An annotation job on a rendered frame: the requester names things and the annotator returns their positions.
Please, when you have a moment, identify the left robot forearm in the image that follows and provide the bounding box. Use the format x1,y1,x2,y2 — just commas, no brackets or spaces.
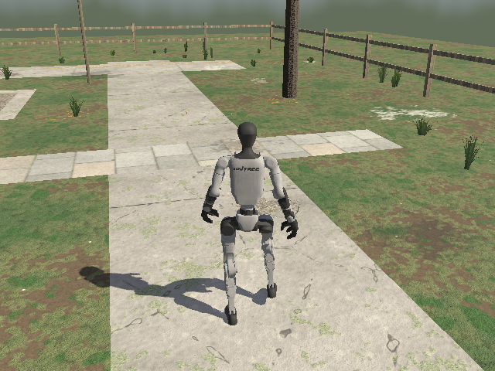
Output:
203,186,217,212

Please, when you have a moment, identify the robot right hand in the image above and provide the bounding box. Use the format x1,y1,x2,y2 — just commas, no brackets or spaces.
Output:
281,219,299,239

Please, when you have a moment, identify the left robot thigh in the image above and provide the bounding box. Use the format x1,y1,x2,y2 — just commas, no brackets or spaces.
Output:
220,216,237,277

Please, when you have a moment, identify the right robot forearm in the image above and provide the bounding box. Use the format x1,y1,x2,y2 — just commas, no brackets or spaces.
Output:
278,187,295,223

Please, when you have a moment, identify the right robot upper arm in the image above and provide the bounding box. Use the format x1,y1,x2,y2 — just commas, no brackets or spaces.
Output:
263,155,285,199

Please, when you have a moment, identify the robot left hand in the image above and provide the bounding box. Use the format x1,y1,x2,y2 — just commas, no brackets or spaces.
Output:
201,209,219,223

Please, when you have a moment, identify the humanoid robot head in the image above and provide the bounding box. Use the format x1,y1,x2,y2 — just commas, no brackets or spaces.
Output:
234,122,261,159

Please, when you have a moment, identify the left robot upper arm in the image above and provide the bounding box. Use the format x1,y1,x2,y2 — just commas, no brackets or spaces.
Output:
209,155,231,198

